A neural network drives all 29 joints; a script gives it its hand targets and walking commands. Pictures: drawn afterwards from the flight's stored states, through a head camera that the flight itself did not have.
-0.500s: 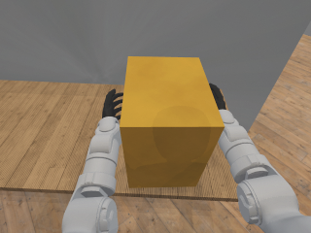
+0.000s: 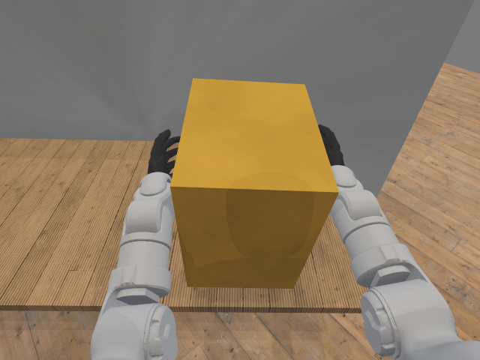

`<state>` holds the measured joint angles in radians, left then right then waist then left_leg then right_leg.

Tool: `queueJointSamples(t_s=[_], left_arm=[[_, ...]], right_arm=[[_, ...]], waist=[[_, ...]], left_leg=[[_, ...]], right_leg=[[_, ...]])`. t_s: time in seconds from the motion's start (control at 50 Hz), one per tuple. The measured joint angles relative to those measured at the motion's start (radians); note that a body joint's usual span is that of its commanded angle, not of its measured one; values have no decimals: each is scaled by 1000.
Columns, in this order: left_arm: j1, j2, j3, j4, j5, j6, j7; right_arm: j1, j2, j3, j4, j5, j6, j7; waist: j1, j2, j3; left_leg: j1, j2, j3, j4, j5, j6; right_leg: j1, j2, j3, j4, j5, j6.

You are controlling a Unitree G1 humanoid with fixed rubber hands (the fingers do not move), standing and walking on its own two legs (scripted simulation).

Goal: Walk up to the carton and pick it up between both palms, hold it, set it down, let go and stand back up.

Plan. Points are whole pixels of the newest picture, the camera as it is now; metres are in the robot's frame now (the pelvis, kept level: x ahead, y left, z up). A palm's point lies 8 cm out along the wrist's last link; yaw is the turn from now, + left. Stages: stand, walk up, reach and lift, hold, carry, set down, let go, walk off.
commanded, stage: reach and lift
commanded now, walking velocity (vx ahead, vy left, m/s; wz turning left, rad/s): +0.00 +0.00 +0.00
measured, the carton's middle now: (245, 187) +0.39 +0.02 +0.11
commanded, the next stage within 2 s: hold in 0.40 s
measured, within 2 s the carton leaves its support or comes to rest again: neither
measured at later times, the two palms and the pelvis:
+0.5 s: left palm (160, 169) +0.37 +0.16 +0.16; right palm (332, 166) +0.38 -0.13 +0.16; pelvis +0.00 +0.00 +0.00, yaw +0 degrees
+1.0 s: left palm (155, 165) +0.36 +0.16 +0.18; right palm (334, 162) +0.38 -0.13 +0.18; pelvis +0.00 +0.00 +0.00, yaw +0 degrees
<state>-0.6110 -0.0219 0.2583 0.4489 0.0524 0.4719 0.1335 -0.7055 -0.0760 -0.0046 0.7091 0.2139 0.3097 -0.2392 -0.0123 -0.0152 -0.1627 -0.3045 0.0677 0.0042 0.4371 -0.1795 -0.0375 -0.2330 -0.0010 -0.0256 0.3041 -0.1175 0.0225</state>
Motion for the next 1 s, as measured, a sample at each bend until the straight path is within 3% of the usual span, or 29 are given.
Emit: queueJointSamples(t_s=[0.22, 1.0], left_arm=[[-7, 0, 5, -17, 20, 47, -10], [22, 1, -17, -213, 37, 191, -19]], right_arm=[[1, 2, 0, -6, 1, 29, -1], [35, 1, 0, -182, 65, 137, -34]], waist=[[-9, 0, 5], [-13, 0, 11]], left_leg=[[10, -1, 0, -4, 0, 3], [41, -1, 0, -9, -5, 3]], right_leg=[[10, 0, 0, -5, 0, 2], [45, 0, 1, -17, 0, 3]])
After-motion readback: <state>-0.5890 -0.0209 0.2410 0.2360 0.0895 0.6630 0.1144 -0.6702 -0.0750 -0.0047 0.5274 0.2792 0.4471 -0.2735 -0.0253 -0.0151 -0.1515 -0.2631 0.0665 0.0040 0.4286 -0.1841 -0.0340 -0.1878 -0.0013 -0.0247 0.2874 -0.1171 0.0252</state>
